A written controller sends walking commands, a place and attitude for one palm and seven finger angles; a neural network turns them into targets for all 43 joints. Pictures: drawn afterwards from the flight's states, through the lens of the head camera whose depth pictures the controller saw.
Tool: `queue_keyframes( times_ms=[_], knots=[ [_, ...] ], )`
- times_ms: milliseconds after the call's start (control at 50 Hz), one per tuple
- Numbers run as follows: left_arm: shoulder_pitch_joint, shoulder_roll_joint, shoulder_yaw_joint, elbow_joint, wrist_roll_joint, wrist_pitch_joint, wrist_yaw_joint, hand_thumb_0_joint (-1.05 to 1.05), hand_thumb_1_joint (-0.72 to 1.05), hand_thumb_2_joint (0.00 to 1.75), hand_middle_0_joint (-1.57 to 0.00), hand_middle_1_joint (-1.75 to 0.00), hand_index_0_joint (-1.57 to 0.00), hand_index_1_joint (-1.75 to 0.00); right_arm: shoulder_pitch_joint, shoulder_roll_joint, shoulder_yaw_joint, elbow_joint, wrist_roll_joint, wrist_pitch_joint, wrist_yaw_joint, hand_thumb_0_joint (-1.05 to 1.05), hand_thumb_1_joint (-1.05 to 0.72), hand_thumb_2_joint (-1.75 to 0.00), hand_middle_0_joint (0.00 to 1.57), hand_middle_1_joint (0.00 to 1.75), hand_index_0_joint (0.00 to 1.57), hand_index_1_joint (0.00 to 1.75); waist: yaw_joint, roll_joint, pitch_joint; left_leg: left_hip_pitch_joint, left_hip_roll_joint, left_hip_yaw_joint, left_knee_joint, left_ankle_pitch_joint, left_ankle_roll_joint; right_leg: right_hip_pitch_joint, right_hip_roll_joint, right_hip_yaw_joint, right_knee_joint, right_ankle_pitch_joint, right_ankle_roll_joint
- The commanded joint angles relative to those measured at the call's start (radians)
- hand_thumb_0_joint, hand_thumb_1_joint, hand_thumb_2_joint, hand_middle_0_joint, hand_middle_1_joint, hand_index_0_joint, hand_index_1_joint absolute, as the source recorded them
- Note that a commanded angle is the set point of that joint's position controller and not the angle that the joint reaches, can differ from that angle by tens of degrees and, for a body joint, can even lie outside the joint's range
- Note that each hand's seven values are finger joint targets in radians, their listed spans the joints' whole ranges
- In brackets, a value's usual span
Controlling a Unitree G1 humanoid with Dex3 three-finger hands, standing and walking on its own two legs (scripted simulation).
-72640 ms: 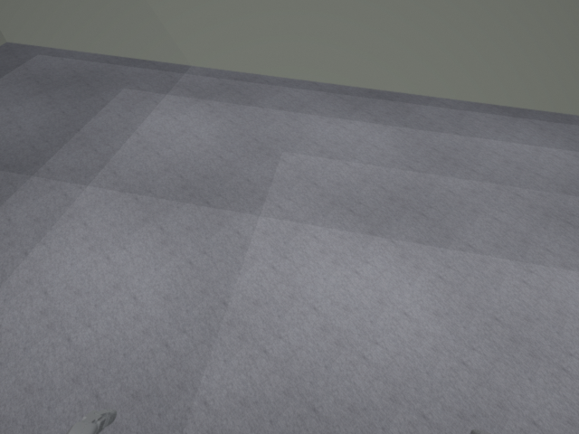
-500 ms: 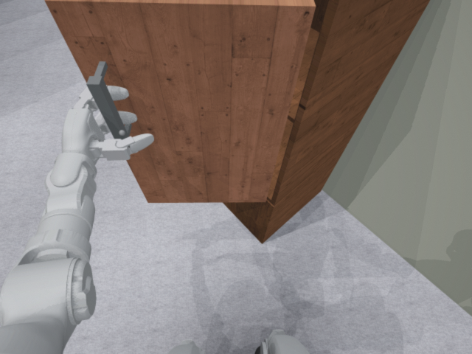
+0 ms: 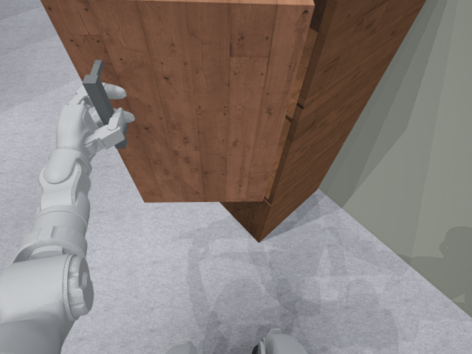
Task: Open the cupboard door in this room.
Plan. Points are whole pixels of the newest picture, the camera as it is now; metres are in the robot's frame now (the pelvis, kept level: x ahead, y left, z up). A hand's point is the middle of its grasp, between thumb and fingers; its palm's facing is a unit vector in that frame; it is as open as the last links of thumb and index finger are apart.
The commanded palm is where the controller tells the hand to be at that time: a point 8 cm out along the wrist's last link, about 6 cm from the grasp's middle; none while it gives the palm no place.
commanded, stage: pull the door open along its arc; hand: left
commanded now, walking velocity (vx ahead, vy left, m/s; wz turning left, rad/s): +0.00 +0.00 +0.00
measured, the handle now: (110, 108) +0.52 +0.21 +0.09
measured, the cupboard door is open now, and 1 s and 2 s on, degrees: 50 93 88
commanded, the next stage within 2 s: open thumb and fingers to let go in 0.86 s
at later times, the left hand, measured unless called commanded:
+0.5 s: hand (136, 203) +0.33 +0.13 +0.09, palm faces +0.07 -0.99 +0.10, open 6.0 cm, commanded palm +0.27 +0.20 +0.09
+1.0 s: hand (192, 249) +0.26 +0.05 +0.10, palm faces +0.40 -0.92 -0.02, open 6.2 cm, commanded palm +0.20 +0.10 +0.09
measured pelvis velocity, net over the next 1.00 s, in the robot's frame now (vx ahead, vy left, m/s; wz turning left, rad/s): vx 0.02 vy -0.05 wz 0.05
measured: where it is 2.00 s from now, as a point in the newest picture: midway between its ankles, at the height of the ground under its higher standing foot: outside the picture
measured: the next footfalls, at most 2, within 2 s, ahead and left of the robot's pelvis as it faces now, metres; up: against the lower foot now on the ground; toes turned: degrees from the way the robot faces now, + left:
none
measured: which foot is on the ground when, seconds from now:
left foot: down 0.00-1.00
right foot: down 0.00-1.00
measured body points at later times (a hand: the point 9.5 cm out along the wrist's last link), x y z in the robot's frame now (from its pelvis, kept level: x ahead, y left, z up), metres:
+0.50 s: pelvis +0.02 +0.00 +0.02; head +0.05 -0.01 +0.46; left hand +0.32 +0.19 +0.09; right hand +0.16 -0.24 -0.08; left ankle -0.01 +0.11 -0.70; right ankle +0.02 -0.12 -0.70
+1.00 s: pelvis +0.02 -0.05 +0.01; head +0.03 -0.08 +0.46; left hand +0.23 +0.10 +0.10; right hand +0.21 -0.25 -0.09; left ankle -0.01 +0.11 -0.69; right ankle +0.02 -0.12 -0.70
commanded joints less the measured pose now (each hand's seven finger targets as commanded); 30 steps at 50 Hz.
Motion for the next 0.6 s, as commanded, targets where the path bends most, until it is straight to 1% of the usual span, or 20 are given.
queue_keyframes(
  times_ms=[0,60,120,160,180,240,260,280,300,320,340,360,380,400,420,440,500,540,560,580],
  knots=[
    [-0.331,0.229,0.042,-0.261,-0.018,-0.068,-0.012,0.00,0.90,0.90,-0.40,-1.35,-0.40,-1.35,0.092,-0.157,-0.057,-0.095,-0.002,-0.020,-0.008,0.00,-0.90,-0.90,0.20,0.30,0.20,0.30,0.019,0.057,-0.445,0.194,-0.024,-0.023,-0.104,0.396,0.010,0.291,0.029,0.036,-0.055,0.373,-0.016],
    [-0.221,0.213,0.049,-0.304,-0.035,-0.058,-0.015,0.00,0.90,0.90,-0.40,-1.35,-0.40,-1.35,0.081,-0.153,-0.057,-0.117,0.000,-0.018,-0.002,0.00,-0.90,-0.90,0.20,0.30,0.20,0.30,0.043,0.058,-0.454,0.205,-0.021,-0.020,-0.111,0.435,0.007,0.316,0.030,0.032,-0.056,0.395,-0.017],
    [-0.107,0.191,0.047,-0.383,-0.056,-0.042,-0.017,0.00,0.90,0.90,-0.40,-1.35,-0.40,-1.35,0.060,-0.150,-0.063,-0.147,0.008,-0.016,0.002,0.00,-0.90,-0.90,0.20,0.30,0.20,0.30,0.057,-0.004,-0.436,0.178,-0.021,-0.004,-0.131,0.413,0.013,0.377,0.030,0.037,-0.071,0.418,-0.015],
    [-0.013,0.174,0.044,-0.459,-0.069,-0.036,-0.015,0.00,0.90,0.90,-0.40,-1.35,-0.40,-1.35,0.042,-0.143,-0.062,-0.169,0.012,-0.018,0.004,0.00,-0.90,-0.90,0.20,0.30,0.20,0.30,0.078,0.020,-0.432,0.187,-0.021,-0.001,-0.141,0.442,0.014,0.398,0.027,0.037,-0.071,0.438,-0.017],
    [0.038,0.154,0.034,-0.480,-0.072,-0.026,-0.015,0.00,0.90,0.90,-0.40,-1.35,-0.40,-1.35,0.031,-0.141,-0.060,-0.177,0.014,-0.019,0.006,0.00,-0.90,-0.90,0.20,0.30,0.20,0.30,0.080,0.018,-0.404,0.187,-0.021,0.002,-0.150,0.429,0.013,0.395,0.027,0.034,-0.077,0.427,-0.018],
    [0.224,0.114,0.027,-0.623,-0.097,-0.015,-0.007,0.00,0.90,0.90,-0.40,-1.35,-0.40,-1.35,0.001,-0.132,-0.065,-0.208,0.018,-0.031,0.012,0.00,-0.90,-0.90,0.20,0.30,0.20,0.30,0.108,-0.006,-0.405,0.197,-0.020,0.010,-0.164,0.470,0.017,0.449,0.022,0.034,-0.082,0.464,-0.019],
    [0.284,0.087,0.017,-0.679,-0.106,-0.009,-0.004,0.00,0.90,0.90,-0.40,-1.35,-0.40,-1.35,-0.015,-0.123,-0.065,-0.217,0.019,-0.037,0.015,0.00,-0.90,-0.90,0.20,0.30,0.20,0.30,0.114,0.019,-0.396,0.206,-0.021,0.017,-0.171,0.481,0.014,0.455,0.018,0.035,-0.085,0.482,-0.017],
    [0.350,0.062,0.005,-0.731,-0.114,-0.001,0.000,0.00,0.90,0.90,-0.40,-1.35,-0.40,-1.35,-0.027,-0.118,-0.063,-0.225,0.020,-0.042,0.018,0.00,-0.90,-0.90,0.20,0.30,0.20,0.30,0.118,-0.001,-0.382,0.213,-0.018,0.014,-0.177,0.498,0.013,0.463,0.019,0.030,-0.085,0.496,-0.016],
    [0.424,0.034,-0.010,-0.792,-0.119,0.003,0.004,0.00,0.90,0.90,-0.40,-1.35,-0.40,-1.35,-0.045,-0.112,-0.065,-0.236,0.022,-0.049,0.022,0.00,-0.90,-0.90,0.20,0.30,0.20,0.30,0.127,0.021,-0.365,0.225,-0.019,0.019,-0.183,0.502,0.010,0.460,0.018,0.029,-0.090,0.493,-0.016],
    [0.488,0.006,-0.024,-0.859,-0.127,0.009,0.011,0.00,0.90,0.90,-0.40,-1.35,-0.40,-1.35,-0.056,-0.108,-0.065,-0.246,0.021,-0.056,0.026,0.00,-0.90,-0.90,0.20,0.30,0.20,0.30,0.130,-0.011,-0.369,0.238,-0.017,0.016,-0.188,0.513,0.009,0.472,0.018,0.024,-0.092,0.500,-0.015],
    [0.528,-0.008,0.091,-0.960,-0.177,0.018,0.144,0.00,0.90,0.90,-0.40,-1.35,-0.40,-1.35,-0.109,-0.076,-0.066,-0.258,0.021,-0.070,0.030,0.00,-0.90,-0.90,0.20,0.30,0.20,0.30,0.216,-0.002,-0.355,0.219,-0.027,0.016,-0.190,0.513,-0.003,0.471,0.022,0.008,-0.102,0.471,-0.017],
    [0.614,-0.129,-0.021,-0.984,-0.155,0.038,0.208,0.00,0.90,0.90,-0.40,-1.35,-0.40,-1.35,-0.122,-0.068,-0.059,-0.256,0.016,-0.081,0.040,0.00,-0.90,-0.90,0.20,0.30,0.20,0.30,0.180,0.001,-0.309,0.238,-0.026,0.023,-0.208,0.489,-0.010,0.459,0.021,-0.003,-0.111,0.452,-0.013],
    [0.674,-0.144,-0.029,-1.026,-0.144,0.047,0.254,0.00,0.90,0.90,-0.40,-1.35,-0.40,-1.35,-0.129,-0.071,-0.059,-0.255,0.017,-0.085,0.046,0.00,-0.90,-0.90,0.20,0.30,0.20,0.30,0.175,-0.023,-0.263,0.234,-0.019,0.013,-0.217,0.474,-0.016,0.435,0.020,-0.015,-0.116,0.415,-0.012],
    [0.715,-0.169,-0.055,-1.077,-0.124,0.058,0.291,0.00,0.90,0.90,-0.40,-1.35,-0.40,-1.35,-0.140,-0.071,-0.061,-0.255,0.013,-0.087,0.051,0.00,-0.90,-0.90,0.20,0.30,0.20,0.30,0.167,-0.008,-0.240,0.241,-0.021,0.015,-0.216,0.456,-0.017,0.424,0.021,-0.016,-0.114,0.404,-0.012],
    [0.757,-0.160,-0.050,-1.142,-0.099,0.059,0.336,0.00,0.90,0.90,-0.40,-1.35,-0.40,-1.35,-0.145,-0.068,-0.062,-0.256,0.006,-0.086,0.053,0.00,-0.90,-0.90,0.20,0.30,0.20,0.30,0.174,-0.018,-0.256,0.242,-0.022,0.014,-0.218,0.454,-0.017,0.442,0.017,-0.016,-0.111,0.403,-0.013],
    [0.812,-0.171,-0.070,-1.172,-0.070,0.065,0.380,0.00,0.90,0.90,-0.40,-1.35,-0.40,-1.35,-0.152,-0.067,-0.063,-0.257,-0.001,-0.083,0.052,0.00,-0.90,-0.90,0.20,0.30,0.20,0.30,0.168,-0.060,-0.242,0.238,-0.022,0.013,-0.216,0.434,-0.012,0.450,0.017,-0.015,-0.115,0.395,-0.012],
    [0.918,-0.252,-0.151,-1.303,0.003,0.089,0.496,0.00,0.90,0.90,-0.40,-1.35,-0.40,-1.35,-0.185,-0.041,-0.053,-0.271,-0.019,-0.074,0.054,0.00,-0.90,-0.90,0.20,0.30,0.20,0.30,0.169,-0.035,-0.206,0.245,-0.024,0.013,-0.226,0.383,-0.014,0.446,0.007,-0.013,-0.116,0.361,-0.015],
    [0.986,-0.270,-0.186,-1.358,0.055,0.113,0.567,0.00,0.90,0.90,-0.40,-1.35,-0.40,-1.35,-0.199,-0.033,-0.050,-0.274,-0.032,-0.057,0.049,0.00,-0.90,-0.90,0.20,0.30,0.20,0.30,0.164,-0.039,-0.188,0.246,-0.026,0.012,-0.221,0.346,-0.010,0.452,0.004,-0.003,-0.127,0.337,-0.017],
    [0.999,-0.301,-0.225,-1.399,0.075,0.127,0.598,0.00,0.90,0.90,-0.40,-1.35,-0.40,-1.35,-0.217,-0.023,-0.045,-0.283,-0.036,-0.048,0.048,0.00,-0.90,-0.90,0.20,0.30,0.20,0.30,0.163,-0.020,-0.177,0.246,-0.029,0.013,-0.225,0.326,-0.011,0.450,-0.001,0.000,-0.132,0.324,-0.018],
    [1.043,-0.312,-0.234,-1.426,0.090,0.142,0.627,0.00,0.90,0.90,-0.40,-1.35,-0.40,-1.35,-0.223,-0.015,-0.043,-0.288,-0.041,-0.040,0.046,0.00,-0.90,-0.90,0.20,0.30,0.20,0.30,0.170,-0.013,-0.181,0.249,-0.030,0.015,-0.224,0.319,-0.012,0.458,-0.001,-0.001,-0.131,0.317,-0.020]
  ],
)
